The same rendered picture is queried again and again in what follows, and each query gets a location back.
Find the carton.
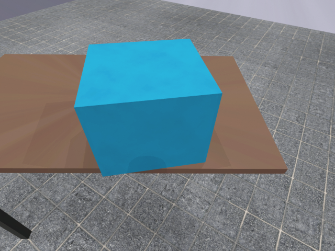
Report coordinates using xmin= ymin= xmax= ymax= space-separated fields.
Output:
xmin=74 ymin=39 xmax=222 ymax=177

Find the table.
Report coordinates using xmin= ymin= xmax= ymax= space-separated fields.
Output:
xmin=0 ymin=54 xmax=288 ymax=239

